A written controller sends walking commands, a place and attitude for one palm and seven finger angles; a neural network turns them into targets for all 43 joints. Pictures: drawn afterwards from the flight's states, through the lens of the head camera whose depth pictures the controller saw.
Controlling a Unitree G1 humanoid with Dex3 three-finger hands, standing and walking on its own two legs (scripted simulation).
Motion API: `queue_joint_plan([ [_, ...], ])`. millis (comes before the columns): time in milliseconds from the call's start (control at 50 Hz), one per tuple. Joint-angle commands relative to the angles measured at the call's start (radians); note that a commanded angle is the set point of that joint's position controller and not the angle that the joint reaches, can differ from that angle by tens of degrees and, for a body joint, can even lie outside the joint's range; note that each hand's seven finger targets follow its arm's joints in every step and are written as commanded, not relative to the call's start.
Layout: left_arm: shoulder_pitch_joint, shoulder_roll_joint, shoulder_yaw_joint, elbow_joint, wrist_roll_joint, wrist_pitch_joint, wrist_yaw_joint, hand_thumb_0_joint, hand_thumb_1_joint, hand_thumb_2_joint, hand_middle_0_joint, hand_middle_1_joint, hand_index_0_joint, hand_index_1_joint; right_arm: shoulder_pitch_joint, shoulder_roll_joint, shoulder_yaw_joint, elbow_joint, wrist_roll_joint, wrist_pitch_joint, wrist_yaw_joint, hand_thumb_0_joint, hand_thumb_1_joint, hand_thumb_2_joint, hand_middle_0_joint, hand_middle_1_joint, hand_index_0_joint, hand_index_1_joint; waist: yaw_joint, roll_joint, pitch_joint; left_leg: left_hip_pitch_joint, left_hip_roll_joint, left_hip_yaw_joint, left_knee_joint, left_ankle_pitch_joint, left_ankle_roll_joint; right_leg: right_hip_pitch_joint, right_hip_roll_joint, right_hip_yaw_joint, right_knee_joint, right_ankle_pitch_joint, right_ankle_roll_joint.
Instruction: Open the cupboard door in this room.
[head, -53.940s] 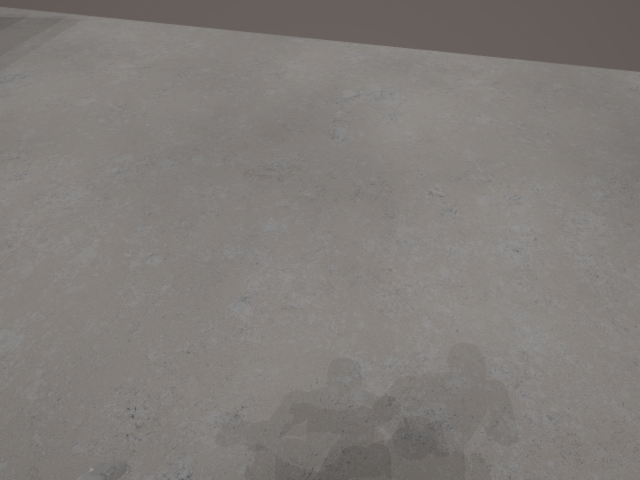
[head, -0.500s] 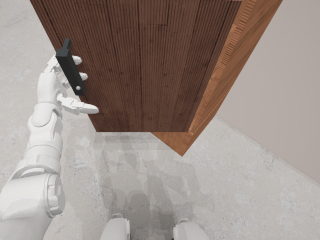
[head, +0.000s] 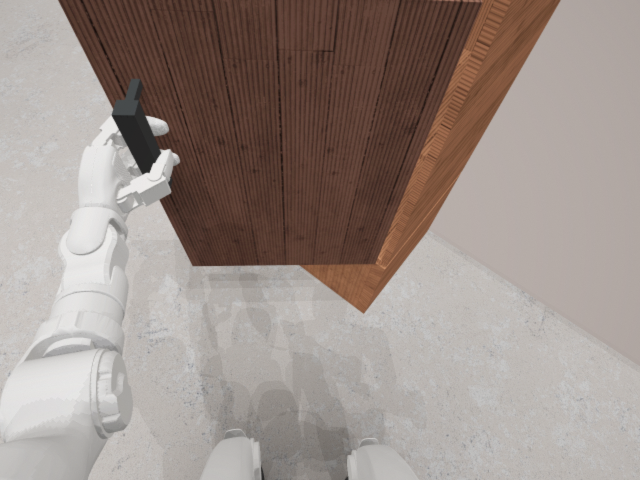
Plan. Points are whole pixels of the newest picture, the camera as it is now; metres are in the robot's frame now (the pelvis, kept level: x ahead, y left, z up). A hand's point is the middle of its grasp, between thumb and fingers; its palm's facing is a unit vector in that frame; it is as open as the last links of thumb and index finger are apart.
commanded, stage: close the thumb around the handle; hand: left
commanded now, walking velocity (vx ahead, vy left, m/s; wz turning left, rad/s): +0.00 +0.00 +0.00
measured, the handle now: (149, 139) +0.53 +0.20 +0.08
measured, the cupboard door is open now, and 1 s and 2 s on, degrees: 41 75 80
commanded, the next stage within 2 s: pull the door open along its arc in 0.10 s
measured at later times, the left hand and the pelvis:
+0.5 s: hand (163, 203) +0.43 +0.17 +0.07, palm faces +0.03 -1.00 +0.00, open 6.0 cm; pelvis +0.01 +0.00 +0.01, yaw -1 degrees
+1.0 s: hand (231, 329) +0.27 +0.08 +0.08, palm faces +0.36 -0.93 +0.03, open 6.4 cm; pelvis +0.02 -0.04 +0.02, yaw +2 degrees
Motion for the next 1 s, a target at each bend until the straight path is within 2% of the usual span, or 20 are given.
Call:
queue_joint_plan([
  [0, -0.396, 0.228, 0.050, -0.212, -0.031, -0.070, 0.007, 0.000, 0.900, 0.900, -0.400, -1.350, -0.400, -1.350, 0.118, -0.171, -0.059, -0.071, -0.001, -0.018, -0.012, 0.000, -0.900, -0.900, 0.200, 0.300, 0.200, 0.300, 0.006, 0.058, -0.434, 0.429, -0.063, -0.028, -0.088, 0.334, 0.036, 0.081, 0.054, -0.010, -0.137, 0.398, -0.019],
  [40, -0.414, 0.278, 0.084, -0.206, -0.026, -0.068, 0.018, 0.000, 0.900, 0.900, -0.400, -1.350, -0.400, -1.350, 0.123, -0.176, -0.057, -0.069, -0.002, -0.016, -0.018, 0.000, -0.900, -0.900, 0.200, 0.300, 0.200, 0.300, 0.004, 0.038, -0.415, 0.393, -0.066, -0.026, -0.090, 0.309, 0.041, 0.095, 0.053, -0.004, -0.139, 0.388, -0.017],
  [100, -0.384, 0.240, 0.054, -0.224, -0.015, -0.070, 0.020, 0.000, 0.900, 0.900, -0.400, -1.350, -0.400, -1.350, 0.115, -0.168, -0.057, -0.081, -0.001, -0.016, -0.014, 0.000, -0.900, -0.900, 0.200, 0.300, 0.200, 0.300, 0.013, 0.075, -0.435, 0.426, -0.066, -0.022, -0.096, 0.319, 0.036, 0.091, 0.051, -0.007, -0.140, 0.389, -0.019],
  [120, -0.419, 0.230, 0.036, -0.248, -0.014, -0.074, 0.019, 0.000, 0.900, 0.900, -0.400, -1.350, -0.400, -1.350, 0.112, -0.167, -0.058, -0.076, -0.002, -0.016, -0.014, 0.000, -0.900, -0.900, 0.200, 0.300, 0.200, 0.300, -0.001, 0.086, -0.433, 0.435, -0.064, -0.023, -0.093, 0.323, 0.037, 0.079, 0.050, -0.005, -0.140, 0.393, -0.017],
  [180, -0.413, 0.245, 0.049, -0.231, -0.012, -0.078, 0.020, 0.000, 0.900, 0.900, -0.400, -1.350, -0.400, -1.350, 0.115, -0.169, -0.058, -0.075, -0.003, -0.017, -0.014, 0.000, -0.900, -0.900, 0.200, 0.300, 0.200, 0.300, 0.002, 0.065, -0.428, 0.411, -0.065, -0.022, -0.089, 0.307, 0.038, 0.089, 0.051, -0.002, -0.139, 0.388, -0.016],
  [200, -0.440, 0.194, 0.006, -0.248, -0.014, -0.079, 0.018, 0.000, 0.900, 0.900, -0.400, -1.350, -0.400, -1.350, 0.110, -0.162, -0.060, -0.075, -0.002, -0.019, -0.013, 0.000, -0.900, -0.900, 0.200, 0.300, 0.200, 0.300, -0.013, 0.077, -0.430, 0.427, -0.065, -0.021, -0.088, 0.313, 0.039, 0.077, 0.051, 0.000, -0.142, 0.397, -0.015],
  [240, -0.396, 0.205, 0.025, -0.270, -0.018, -0.087, 0.020, 0.000, 0.900, 0.900, -0.400, -1.350, -0.400, -1.350, 0.115, -0.166, -0.063, -0.079, -0.005, -0.021, -0.011, 0.000, -0.900, -0.900, 0.200, 0.300, 0.200, 0.300, 0.009, 0.103, -0.457, 0.464, -0.065, -0.025, -0.089, 0.343, 0.035, 0.080, 0.053, -0.007, -0.135, 0.403, -0.023],
  [380, -0.128, 0.150, 0.007, -0.425, -0.055, -0.075, 0.010, 0.000, 0.900, 0.900, -0.400, -1.350, -0.400, -1.350, 0.072, -0.158, -0.069, -0.129, 0.007, -0.017, 0.000, 0.000, -0.900, -0.900, 0.200, 0.300, 0.200, 0.300, 0.058, 0.048, -0.476, 0.454, -0.073, 0.001, -0.120, 0.376, 0.039, 0.201, 0.052, -0.005, -0.149, 0.497, -0.019],
  [420, -0.008, 0.100, -0.021, -0.485, -0.074, -0.063, 0.008, 0.000, 0.900, 0.900, -0.400, -1.350, -0.400, -1.350, 0.054, -0.148, -0.069, -0.150, 0.014, -0.020, 0.003, 0.000, -0.900, -0.900, 0.200, 0.300, 0.200, 0.300, 0.069, 0.016, -0.445, 0.443, -0.077, 0.013, -0.133, 0.369, 0.042, 0.235, 0.052, -0.004, -0.165, 0.520, -0.017],
  [480, 0.179, 0.040, -0.061, -0.630, -0.098, -0.056, 0.010, 0.000, 0.900, 0.900, -0.400, -1.350, -0.400, -1.350, 0.018, -0.138, -0.068, -0.181, 0.023, -0.032, 0.009, 0.000, -0.900, -0.900, 0.200, 0.300, 0.200, 0.300, 0.090, 0.035, -0.412, 0.463, -0.077, 0.021, -0.158, 0.388, 0.042, 0.262, 0.050, -0.010, -0.173, 0.545, -0.017],
  [540, 0.390, 0.033, -0.058, -0.758, -0.121, -0.045, 0.017, 0.000, 0.900, 0.900, -0.400, -1.350, -0.400, -1.350, -0.016, -0.136, -0.066, -0.216, 0.023, -0.046, 0.012, 0.000, -0.900, -0.900, 0.200, 0.300, 0.200, 0.300, 0.113, 0.000, -0.369, 0.442, -0.083, 0.029, -0.180, 0.378, 0.045, 0.320, 0.047, -0.011, -0.181, 0.567, -0.016],
  [560, 0.402, -0.008, 0.048, -0.836, -0.183, -0.031, 0.137, 0.000, 0.900, 0.900, -0.400, -1.350, -0.400, -1.350, -0.057, -0.096, -0.061, -0.223, 0.020, -0.058, 0.011, 0.000, -0.900, -0.900, 0.200, 0.300, 0.200, 0.300, 0.198, -0.014, -0.367, 0.413, -0.082, 0.034, -0.195, 0.380, 0.031, 0.343, 0.043, -0.024, -0.186, 0.542, -0.013],
  [580, 0.475, -0.097, -0.055, -0.867, -0.151, -0.014, 0.195, 0.000, 0.900, 0.900, -0.400, -1.350, -0.400, -1.350, -0.068, -0.092, -0.056, -0.229, 0.016, -0.071, 0.017, 0.000, -0.900, -0.900, 0.200, 0.300, 0.200, 0.300, 0.160, 0.018, -0.319, 0.435, -0.083, 0.036, -0.203, 0.376, 0.027, 0.328, 0.044, -0.029, -0.187, 0.534, -0.012],
  [600, 0.523, -0.115, -0.083, -0.905, -0.125, -0.008, 0.228, 0.000, 0.900, 0.900, -0.400, -1.350, -0.400, -1.350, -0.064, -0.097, -0.058, -0.229, 0.012, -0.077, 0.022, 0.000, -0.900, -0.900, 0.200, 0.300, 0.200, 0.300, 0.145, -0.016, -0.301, 0.438, -0.080, 0.029, -0.205, 0.369, 0.026, 0.314, 0.042, -0.038, -0.187, 0.520, -0.010],
  [640, 0.665, -0.073, -0.005, -0.967, -0.088, -0.005, 0.351, 0.000, 0.900, 0.900, -0.400, -1.350, -0.400, -1.350, -0.092, -0.090, -0.058, -0.236, -0.008, -0.082, 0.024, 0.000, -0.900, -0.900, 0.200, 0.300, 0.200, 0.300, 0.191, -0.057, -0.288, 0.413, -0.082, 0.029, -0.206, 0.367, 0.026, 0.344, 0.039, -0.033, -0.185, 0.514, -0.010],
  [680, 0.748, -0.149, -0.087, -1.058, -0.031, -0.001, 0.427, 0.000, 0.900, 0.900, -0.400, -1.350, -0.400, -1.350, -0.120, -0.073, -0.051, -0.248, -0.018, -0.080, 0.035, 0.000, -0.900, -0.900, 0.200, 0.300, 0.200, 0.300, 0.179, -0.035, -0.271, 0.421, -0.085, 0.032, -0.210, 0.361, 0.023, 0.344, 0.028, -0.031, -0.180, 0.514, -0.012],
  [740, 0.829, -0.163, -0.115, -1.137, 0.026, 0.010, 0.515, 0.000, 0.900, 0.900, -0.400, -1.350, -0.400, -1.350, -0.144, -0.065, -0.049, -0.254, -0.034, -0.067, 0.032, 0.000, -0.900, -0.900, 0.200, 0.300, 0.200, 0.300, 0.176, -0.052, -0.239, 0.423, -0.086, 0.032, -0.201, 0.341, 0.024, 0.355, 0.020, -0.015, -0.193, 0.512, -0.013],
  [780, 0.873, -0.242, -0.192, -1.210, 0.052, 0.020, 0.559, 0.000, 0.900, 0.900, -0.400, -1.350, -0.400, -1.350, -0.167, -0.046, -0.046, -0.266, -0.039, -0.063, 0.031, 0.000, -0.900, -0.900, 0.200, 0.300, 0.200, 0.300, 0.170, -0.023, -0.242, 0.441, -0.088, 0.036, -0.195, 0.342, 0.022, 0.359, 0.015, -0.012, -0.194, 0.527, -0.014],
  [840, 0.940, -0.280, -0.240, -1.235, 0.081, 0.036, 0.609, 0.000, 0.900, 0.900, -0.400, -1.350, -0.400, -1.350, -0.176, -0.038, -0.039, -0.268, -0.048, -0.057, 0.025, 0.000, -0.900, -0.900, 0.200, 0.300, 0.200, 0.300, 0.158, -0.065, -0.198, 0.431, -0.089, 0.026, -0.190, 0.308, 0.021, 0.356, 0.012, -0.002, -0.216, 0.502, -0.013],
  [980, 1.085, -0.389, -0.380, -1.324, 0.140, 0.062, 0.677, 0.000, 0.900, 0.900, -0.400, -1.350, -0.400, -1.350, -0.210, -0.019, -0.030, -0.295, -0.062, -0.063, 0.023, 0.000, -0.900, -0.900, 0.200, 0.300, 0.200, 0.300, 0.145, -0.071, -0.176, 0.436, -0.098, 0.019, -0.179, 0.292, 0.021, 0.370, -0.011, 0.021, -0.238, 0.566, -0.001],
])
